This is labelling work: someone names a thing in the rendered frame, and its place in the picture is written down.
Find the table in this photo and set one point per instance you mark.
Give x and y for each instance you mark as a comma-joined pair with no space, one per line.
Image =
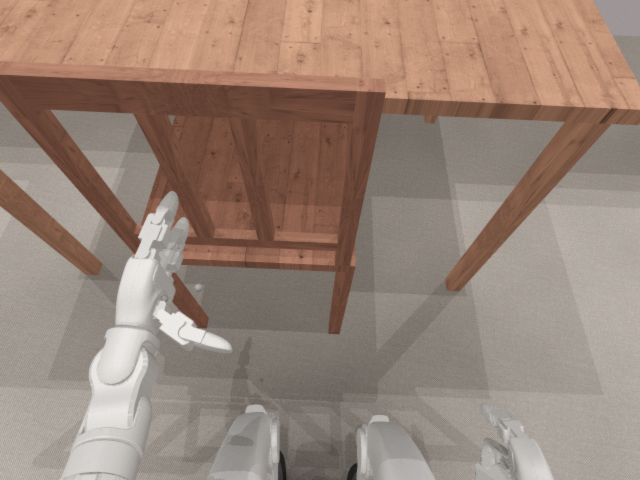
543,60

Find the robot right thigh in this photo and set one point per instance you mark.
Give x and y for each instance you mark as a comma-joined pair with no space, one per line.
386,452

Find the robot right hand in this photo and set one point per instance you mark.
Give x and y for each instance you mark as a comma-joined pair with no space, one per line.
523,460

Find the chair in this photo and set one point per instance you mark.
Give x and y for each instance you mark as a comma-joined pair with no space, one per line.
270,169

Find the robot left thigh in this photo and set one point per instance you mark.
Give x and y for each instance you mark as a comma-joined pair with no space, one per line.
251,444

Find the robot thigh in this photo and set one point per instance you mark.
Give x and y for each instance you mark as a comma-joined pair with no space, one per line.
386,452
251,444

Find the robot left hand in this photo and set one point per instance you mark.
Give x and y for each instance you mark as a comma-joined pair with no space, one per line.
147,276

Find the robot left forearm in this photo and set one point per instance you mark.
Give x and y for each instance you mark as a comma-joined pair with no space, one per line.
111,440

